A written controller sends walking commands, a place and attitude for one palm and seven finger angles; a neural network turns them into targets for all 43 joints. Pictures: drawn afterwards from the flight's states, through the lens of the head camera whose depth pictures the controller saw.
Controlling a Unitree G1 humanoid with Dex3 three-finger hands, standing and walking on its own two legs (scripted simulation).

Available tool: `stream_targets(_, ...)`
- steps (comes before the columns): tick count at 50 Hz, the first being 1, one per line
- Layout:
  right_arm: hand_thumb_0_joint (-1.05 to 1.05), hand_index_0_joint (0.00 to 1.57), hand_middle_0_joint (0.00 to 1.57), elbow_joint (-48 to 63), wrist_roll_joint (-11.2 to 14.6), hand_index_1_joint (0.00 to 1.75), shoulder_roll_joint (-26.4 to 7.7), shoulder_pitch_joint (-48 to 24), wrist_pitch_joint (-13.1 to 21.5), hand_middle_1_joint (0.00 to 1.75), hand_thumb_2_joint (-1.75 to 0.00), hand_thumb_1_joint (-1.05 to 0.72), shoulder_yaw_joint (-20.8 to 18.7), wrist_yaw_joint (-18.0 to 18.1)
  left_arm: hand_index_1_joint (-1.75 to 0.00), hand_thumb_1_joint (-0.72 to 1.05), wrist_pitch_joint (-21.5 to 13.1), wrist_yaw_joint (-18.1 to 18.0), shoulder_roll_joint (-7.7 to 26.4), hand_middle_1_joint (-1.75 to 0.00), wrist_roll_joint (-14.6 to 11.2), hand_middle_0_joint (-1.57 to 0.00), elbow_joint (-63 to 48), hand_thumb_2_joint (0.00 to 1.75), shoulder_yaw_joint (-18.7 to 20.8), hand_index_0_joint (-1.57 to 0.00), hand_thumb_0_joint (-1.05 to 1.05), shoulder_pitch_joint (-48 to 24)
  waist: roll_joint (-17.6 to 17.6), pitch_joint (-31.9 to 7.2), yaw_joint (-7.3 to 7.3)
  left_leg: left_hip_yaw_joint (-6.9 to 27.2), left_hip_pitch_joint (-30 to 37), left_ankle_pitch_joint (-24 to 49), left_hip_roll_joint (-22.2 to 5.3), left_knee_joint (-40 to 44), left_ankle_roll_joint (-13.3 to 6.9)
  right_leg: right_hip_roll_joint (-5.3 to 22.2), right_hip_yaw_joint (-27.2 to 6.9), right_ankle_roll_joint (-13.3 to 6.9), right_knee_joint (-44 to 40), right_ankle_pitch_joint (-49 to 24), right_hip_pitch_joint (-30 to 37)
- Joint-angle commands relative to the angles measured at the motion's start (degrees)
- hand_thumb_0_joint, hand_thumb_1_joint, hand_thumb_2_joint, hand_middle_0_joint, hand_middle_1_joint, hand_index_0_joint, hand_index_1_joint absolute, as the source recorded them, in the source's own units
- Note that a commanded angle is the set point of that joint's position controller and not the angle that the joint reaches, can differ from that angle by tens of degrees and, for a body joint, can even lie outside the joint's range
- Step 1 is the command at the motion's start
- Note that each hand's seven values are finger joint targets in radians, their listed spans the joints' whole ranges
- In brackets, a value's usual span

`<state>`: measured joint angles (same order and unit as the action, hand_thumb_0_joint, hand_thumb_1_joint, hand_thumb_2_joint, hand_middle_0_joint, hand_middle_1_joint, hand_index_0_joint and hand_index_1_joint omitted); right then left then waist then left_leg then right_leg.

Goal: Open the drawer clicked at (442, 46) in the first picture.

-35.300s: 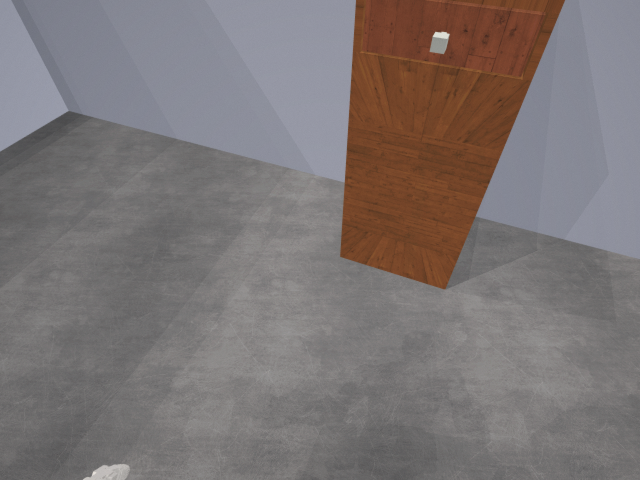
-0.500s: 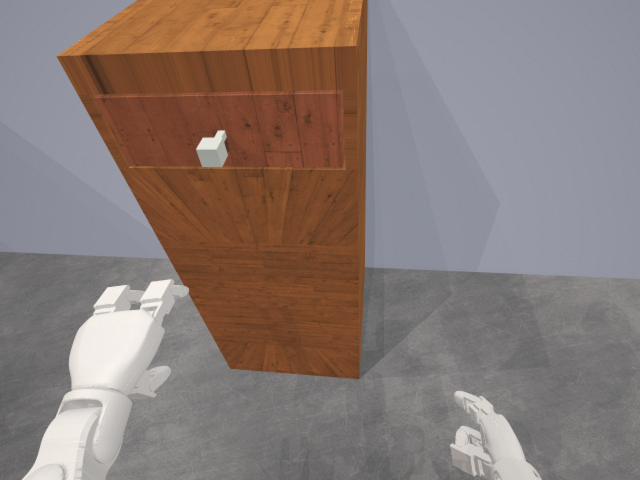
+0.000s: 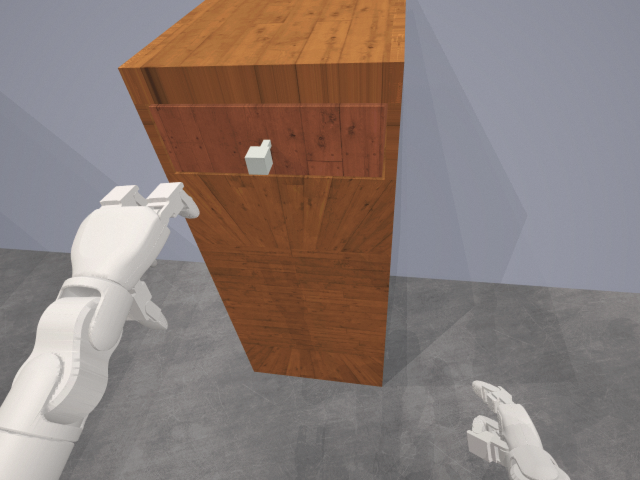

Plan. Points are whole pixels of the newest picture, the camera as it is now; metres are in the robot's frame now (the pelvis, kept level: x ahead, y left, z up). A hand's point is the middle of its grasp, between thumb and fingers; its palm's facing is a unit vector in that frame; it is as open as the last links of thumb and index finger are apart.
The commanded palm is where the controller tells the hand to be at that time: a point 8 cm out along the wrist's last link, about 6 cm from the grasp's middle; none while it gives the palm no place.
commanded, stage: raise the hand with hooked fingers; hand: left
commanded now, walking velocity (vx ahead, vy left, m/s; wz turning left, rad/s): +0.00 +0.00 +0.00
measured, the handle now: (262, 154) +0.56 +0.18 +0.13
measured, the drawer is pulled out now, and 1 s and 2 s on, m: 0.00 0.00 0.00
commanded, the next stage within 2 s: move the hooked fingers above the handle in 0.68 s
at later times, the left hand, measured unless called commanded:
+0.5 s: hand (120, 232) +0.30 +0.26 +0.20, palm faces +0.11 -0.04 -0.99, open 13.9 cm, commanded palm +0.26 +0.26 +0.28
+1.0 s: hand (142, 226) +0.31 +0.24 +0.20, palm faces +0.11 -0.03 -0.99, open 13.9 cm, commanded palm +0.29 +0.24 +0.27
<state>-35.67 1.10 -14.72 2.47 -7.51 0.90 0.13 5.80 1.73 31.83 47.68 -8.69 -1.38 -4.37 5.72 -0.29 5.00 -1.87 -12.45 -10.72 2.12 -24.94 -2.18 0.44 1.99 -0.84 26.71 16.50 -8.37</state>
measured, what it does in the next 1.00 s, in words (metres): stands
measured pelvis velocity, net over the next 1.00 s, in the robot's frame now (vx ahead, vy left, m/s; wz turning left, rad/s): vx -0.03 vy -0.01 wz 0.03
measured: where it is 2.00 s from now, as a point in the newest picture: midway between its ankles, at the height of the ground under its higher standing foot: outside the picture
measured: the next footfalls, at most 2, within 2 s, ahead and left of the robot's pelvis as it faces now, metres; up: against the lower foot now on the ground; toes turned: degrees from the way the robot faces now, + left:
none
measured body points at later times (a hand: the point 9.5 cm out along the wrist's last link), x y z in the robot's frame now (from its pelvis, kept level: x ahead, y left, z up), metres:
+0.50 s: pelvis -0.02 +0.02 +0.00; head -0.02 -0.02 +0.45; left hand +0.29 +0.26 +0.26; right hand +0.18 -0.19 -0.11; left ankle +0.03 +0.09 -0.74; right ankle -0.02 -0.11 -0.74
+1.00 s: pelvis -0.03 -0.01 +0.00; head -0.03 -0.05 +0.45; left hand +0.30 +0.24 +0.26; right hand +0.20 -0.21 -0.10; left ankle +0.03 +0.09 -0.74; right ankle -0.02 -0.11 -0.74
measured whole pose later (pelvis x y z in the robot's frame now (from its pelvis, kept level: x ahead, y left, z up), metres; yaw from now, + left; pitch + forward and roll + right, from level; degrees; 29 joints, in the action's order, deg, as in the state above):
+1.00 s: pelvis -0.03 -0.01 +0.00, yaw +2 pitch -2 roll +0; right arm -36.8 2.0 -15.6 4.6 -5.5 2.5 0.3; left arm 3.1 13.1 36.1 45.2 1.8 -2.7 -23.0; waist 6.0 0.8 4.9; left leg 0.0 -14.4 -7.9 2.0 -24.4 -1.8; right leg 0.2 3.9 -1.3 26.5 14.5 -9.9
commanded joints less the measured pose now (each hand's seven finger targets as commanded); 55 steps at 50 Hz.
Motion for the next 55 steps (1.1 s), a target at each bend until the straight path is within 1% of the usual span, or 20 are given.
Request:
stream_targets(1, 0.0, 0.2, 0.2, 8.9, 0.1, 0.3, -5.5, -8.7, 2.0, 0.3, -0.9, -0.9, -0.7, -0.2, -1.2, -0.5, 2.0, 2.1, 13.9, -1.2, 0.4, -0.3, -8.6, 0.3, 8.8, -0.3, 0.0, -21.3, -3.2, -11.5, 0.45, 2.6, 7.5, 12.2, -1.0, 3.8, 1.0, -1.0, -1.2, -0.8, -4.4, -11.8, 1.4)
stream_targets(6, 0.0, 0.2, 0.2, 8.7, 0.1, 0.3, -5.7, -8.5, 2.1, 0.3, -0.9, -0.9, -0.3, -0.5, -1.2, -0.5, 2.1, 6.1, 15.9, -1.2, 0.0, -0.3, -8.9, 0.3, 8.8, -0.3, 0.0, -28.9, -1.9, -13.6, 0.29, 3.6, 9.3, 13.1, -1.2, 3.8, 1.1, -1.1, -0.8, -1.1, -4.4, -10.8, 1.0)
stream_targets(12, 0.0, 0.2, 0.2, 8.0, 0.6, 0.3, -6.5, -7.6, 2.8, 0.3, -0.9, -0.9, -0.2, -0.6, -1.2, -0.5, 1.7, 9.1, 19.3, -1.2, -1.1, -0.3, -5.3, 0.3, 10.1, -0.3, 0.0, -38.6, -1.0, -12.9, 0.06, 4.8, 9.0, 10.3, -1.6, 4.9, 1.5, -1.2, -0.4, -1.3, -4.7, -7.5, -0.8)
stream_targets(15, 0.0, 0.2, 0.2, 8.9, 1.1, 0.3, -6.7, -7.2, 2.9, 0.3, -0.9, -0.9, -0.6, -1.0, -1.2, -0.5, 2.2, 11.2, 17.4, -1.2, -1.6, -0.3, -1.9, 0.3, 9.5, -0.3, 0.0, -33.0, -2.1, -12.6, 0.82, 4.5, 8.7, 9.9, -1.6, 4.6, 1.4, -1.6, -0.4, -1.3, -4.6, -7.5, -1.1)
stream_targets(16, 0.0, 0.2, 0.2, 9.0, 0.9, 0.3, -6.7, -6.7, 2.8, 0.3, -0.9, -0.9, -0.4, -1.1, -1.2, -0.5, 2.1, 12.0, 16.7, -1.2, -2.0, -0.3, -1.8, 0.3, 8.6, -0.3, 0.0, -31.9, -3.8, -12.9, 0.79, 4.4, 8.0, 9.7, -1.5, 4.9, 1.4, -1.1, 0.0, -1.2, -4.3, -7.3, -0.4)
stream_targets(18, 0.0, 0.2, 0.2, 10.0, 1.0, 0.3, -7.0, -6.9, 2.8, 0.3, -0.9, -0.9, -0.6, -1.4, -1.2, -0.5, 1.1, 12.7, 17.1, -1.2, -2.7, -0.3, -5.1, 0.3, 9.0, -0.3, 0.0, -30.7, -3.8, -13.1, 0.83, 4.2, 7.9, 10.0, -1.6, 4.8, 1.1, -1.0, -0.2, -1.1, -4.3, -7.6, -0.5)
stream_targets(22, 0.0, 0.2, 0.2, 10.2, 0.7, 0.3, -6.9, -6.3, 3.6, 0.3, -0.9, -0.9, -0.9, -1.4, -1.2, -0.5, -1.5, 11.8, 18.6, -1.2, -2.7, -0.3, -9.7, 0.3, 10.8, -0.3, 0.0, -32.5, -2.5, -13.4, 0.69, 5.0, 7.9, 6.4, -1.9, 5.4, 0.9, -1.2, 0.0, -1.1, -3.9, -4.5, -1.6)
stream_targets(25, 0.0, 0.2, 0.2, 9.5, 0.5, 0.3, -7.1, -5.9, 4.5, 0.3, -0.9, -0.9, -1.1, -1.1, -1.2, -0.5, -3.1, 9.2, 22.7, -1.2, -2.9, -0.3, -11.0, 0.3, 15.3, -0.3, 0.0, -34.6, -0.6, -14.8, 1.5, 5.4, 8.2, 5.9, -1.8, 5.1, 1.0, -1.7, -0.5, -1.2, -3.9, -4.3, -1.2)
stream_targets(27, 0.0, 0.2, 0.2, 8.5, 0.5, 0.3, -6.7, -5.5, 4.7, 0.3, -0.9, -0.9, -1.1, -0.9, -1.2, -0.5, -3.2, 7.7, 21.6, -1.2, -3.3, -0.3, -8.1, 0.3, 14.9, -0.3, 0.0, -35.1, -0.3, -13.3, 1.42, 5.5, 7.1, 4.8, -1.7, 5.7, 1.3, -1.4, -0.2, -1.3, -4.1, -3.3, -1.6)
stream_targets(30, 0.0, 0.2, 0.2, 8.2, 0.8, 0.3, -6.8, -6.1, 4.9, 0.3, -0.9, -0.9, -1.2, -1.0, -1.2, -0.5, -2.1, 6.4, 20.9, -1.2, -3.2, -0.3, -6.8, 0.3, 14.6, -0.3, 0.0, -35.4, 0.1, -13.5, 1.47, 5.0, 7.1, 5.4, -1.6, 5.4, 1.4, -1.6, -0.5, -1.2, -4.3, -3.9, -1.5)
stream_targets(36, 0.0, 0.2, 0.2, 8.7, 1.2, 0.3, -6.8, -7.2, 4.4, 0.3, -0.9, -0.9, -0.8, -0.8, -1.2, -0.5, 1.1, 8.6, 16.2, -1.2, -2.2, -0.3, -5.0, 0.3, 8.3, -0.3, 0.0, -32.6, -2.7, -12.8, 0.48, 3.6, 6.1, 3.4, -1.0, 5.1, 1.0, -0.8, -0.9, -0.9, -4.9, -2.8, -1.4)
stream_targets(39, 0.0, 0.2, 0.2, 9.1, 1.0, 0.3, -6.9, -7.3, 4.2, 0.3, -0.9, -0.9, -0.8, -0.5, -1.2, -0.5, 0.7, 9.8, 18.0, -1.2, -1.9, -0.3, -7.1, 0.3, 9.4, -0.3, 0.0, -32.5, -3.7, -12.8, 0.45, 3.4, 6.4, 3.6, -0.9, 4.7, 0.5, -0.8, -1.2, -0.8, -5.3, -3.0, -1.2)
stream_targets(40, 0.0, 0.2, 0.2, 8.9, 1.1, 0.3, -7.0, -7.3, 4.4, 0.3, -0.9, -0.9, -0.6, -0.4, -1.2, -0.5, 0.4, 10.0, 18.6, -1.2, -1.9, -0.3, -6.5, 0.3, 9.8, -0.3, 0.0, -33.8, -4.3, -12.2, -0.03, 3.5, 6.1, 2.9, -0.9, 4.4, 0.5, -1.1, -1.1, -0.6, -5.6, -2.4, -2.0)
stream_targets(41, 0.0, 0.2, 0.2, 8.5, 0.9, 0.3, -6.8, -7.1, 4.5, 0.3, -0.9, -0.9, -0.3, -0.1, -1.2, -0.5, 0.0, 10.2, 17.1, -1.2, -1.8, -0.3, -5.1, 0.3, 7.8, -0.3, 0.0, -36.5, -3.6, -10.8, -0.79, 3.3, 5.6, 1.8, -0.8, 4.7, 0.5, -0.8, -0.9, -0.6, -5.9, -1.5, -3.0)
stream_targets(42, 0.0, 0.2, 0.2, 8.0, 0.9, 0.3, -6.9, -6.2, 4.6, 0.3, -0.9, -0.9, -0.4, 0.1, -1.2, -0.5, -0.5, 9.9, 18.3, -1.2, -2.0, -0.3, -3.4, 0.3, 9.1, -0.3, 0.0, -37.5, -4.3, -10.2, -0.83, 3.4, 5.2, 1.1, -0.9, 4.7, 0.5, -0.8, -0.8, -0.6, -6.1, -0.9, -3.2)
stream_targets(45, 0.0, 0.2, 0.2, 7.7, 0.8, 0.3, -7.0, -5.9, 4.9, 0.3, -0.9, -0.9, -0.6, 0.5, -1.2, -0.5, -2.4, 9.2, 21.0, -1.2, -1.8, -0.3, -2.5, 0.3, 11.6, -0.3, 0.0, -41.0, -3.2, -13.1, -0.23, 3.2, 6.1, 3.4, -0.4, 3.7, 0.4, -0.9, -1.3, -0.7, -6.3, -2.8, -1.7)
stream_targets(47, 0.0, 0.2, 0.2, 7.1, 0.7, 0.3, -6.7, -5.2, 4.8, 0.3, -0.9, -0.9, -0.5, 0.7, -1.2, -0.5, -2.9, 8.6, 19.7, -1.2, -1.9, -0.3, 1.5, 0.3, 10.3, -0.3, 0.0, -42.8, -2.6, -12.8, -0.68, 2.9, 5.8, 4.0, -0.2, 3.5, 0.4, -0.5, -1.1, -0.8, -6.4, -3.3, -2.0)
stream_targets(49, 0.0, 0.2, 0.2, 6.5, 0.9, 0.3, -7.1, -4.5, 4.3, 0.3, -0.9, -0.9, -0.6, 0.9, -1.2, -0.5, -2.8, 8.4, 20.1, -1.2, -1.5, -0.3, 6.2, 0.3, 10.3, -0.3, 0.0, -44.1, -4.3, -11.3, -1.13, 2.6, 4.7, 3.9, -0.3, 3.5, 0.5, -0.4, -1.1, -0.6, -6.8, -3.8, -2.5)
stream_targets(50, 0.0, 0.2, 0.2, 6.8, 1.2, 0.3, -7.1, -4.9, 4.5, 0.3, -0.9, -0.9, -0.6, 0.8, -1.2, -0.5, -2.8, 8.7, 18.8, -1.2, -1.5, -0.3, 7.0, 0.3, 9.0, -0.3, 0.0, -44.6, -3.9, -11.2, -1.27, 2.6, 4.6, 3.6, -0.2, 3.2, 0.6, -0.5, -1.3, -0.7, -7.0, -3.5, -2.8)
stream_targets(55, 0.0, 0.2, 0.2, 7.6, 1.1, 0.3, -7.3, -3.8, 3.9, 0.3, -0.9, -0.9, -1.1, 0.6, -1.2, -0.5, -3.3, 9.5, 18.0, -1.2, -0.7, -0.3, 7.8, 0.3, 7.2, -0.3, 0.0, -46.8, -3.5, -15.5, -1.38, 2.3, 5.0, 7.5, 0.2, 2.0, 0.3, 0.0, -1.8, -0.9, -5.6, -9.6, -0.2)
